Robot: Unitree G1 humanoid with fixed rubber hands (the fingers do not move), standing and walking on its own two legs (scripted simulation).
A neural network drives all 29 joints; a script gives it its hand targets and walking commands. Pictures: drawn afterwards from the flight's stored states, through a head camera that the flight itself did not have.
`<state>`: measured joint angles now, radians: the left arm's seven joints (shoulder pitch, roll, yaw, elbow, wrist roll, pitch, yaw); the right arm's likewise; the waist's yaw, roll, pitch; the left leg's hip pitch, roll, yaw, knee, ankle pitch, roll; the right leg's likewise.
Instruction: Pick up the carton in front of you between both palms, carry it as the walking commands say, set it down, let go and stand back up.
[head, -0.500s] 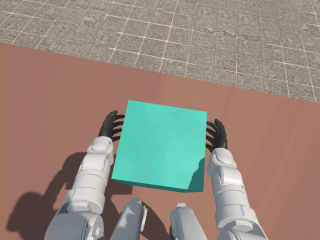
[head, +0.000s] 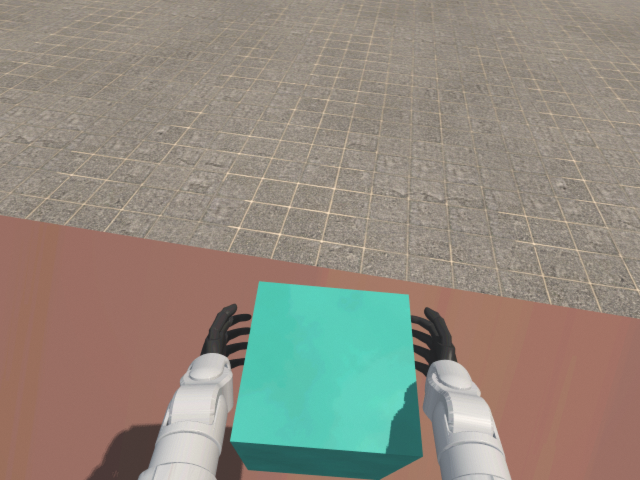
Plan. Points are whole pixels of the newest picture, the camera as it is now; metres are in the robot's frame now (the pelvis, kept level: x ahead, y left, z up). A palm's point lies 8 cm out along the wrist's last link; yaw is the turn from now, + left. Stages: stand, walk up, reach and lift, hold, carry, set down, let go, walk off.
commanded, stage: reach and lift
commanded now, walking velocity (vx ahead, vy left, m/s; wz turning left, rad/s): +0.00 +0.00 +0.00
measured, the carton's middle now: (323, 387) +0.30 +0.00 -0.09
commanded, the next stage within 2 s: hold in 1.14 s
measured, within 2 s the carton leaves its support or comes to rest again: neither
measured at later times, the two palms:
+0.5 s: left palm (208, 355) +0.28 +0.15 +0.04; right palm (454, 356) +0.28 -0.15 +0.05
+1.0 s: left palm (208, 345) +0.28 +0.15 +0.05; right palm (456, 347) +0.29 -0.15 +0.06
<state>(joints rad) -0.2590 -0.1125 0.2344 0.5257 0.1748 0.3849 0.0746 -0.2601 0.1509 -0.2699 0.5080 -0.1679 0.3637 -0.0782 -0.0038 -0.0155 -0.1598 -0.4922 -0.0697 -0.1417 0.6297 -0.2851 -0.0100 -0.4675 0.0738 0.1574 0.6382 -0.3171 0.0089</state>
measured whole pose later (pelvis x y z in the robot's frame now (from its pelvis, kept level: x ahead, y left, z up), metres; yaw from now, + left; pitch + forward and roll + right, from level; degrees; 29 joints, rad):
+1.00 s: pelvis +0.00 +0.00 +0.02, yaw +0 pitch -5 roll +0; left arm -0.27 -0.15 0.23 0.35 0.28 0.69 0.04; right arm -0.30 0.16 -0.28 0.37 -0.29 0.65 -0.01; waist 0.00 -0.01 -0.03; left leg -0.12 -0.05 -0.13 0.40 -0.20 0.00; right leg -0.10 0.05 0.15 0.41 -0.23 0.00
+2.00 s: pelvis +0.13 +0.00 +0.01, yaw -3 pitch +5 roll +2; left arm -0.12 -0.13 0.13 -0.29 0.12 1.18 0.11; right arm -0.18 0.14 -0.07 -0.23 -0.13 1.14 -0.10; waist 0.02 -0.02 -0.17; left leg -0.32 0.02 0.21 0.46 -0.21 0.04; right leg -0.29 -0.05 -0.06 0.78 -0.47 -0.02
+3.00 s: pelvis +0.73 -0.04 +0.01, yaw -4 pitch +5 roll -1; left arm -0.64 -0.02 0.18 0.02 0.08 1.24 0.14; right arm -0.63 0.03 -0.20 0.01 -0.06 1.19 -0.15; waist -0.05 0.00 0.05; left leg -0.29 0.02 0.20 0.48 -0.29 0.09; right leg -0.69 -0.07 -0.05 1.11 -0.29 -0.05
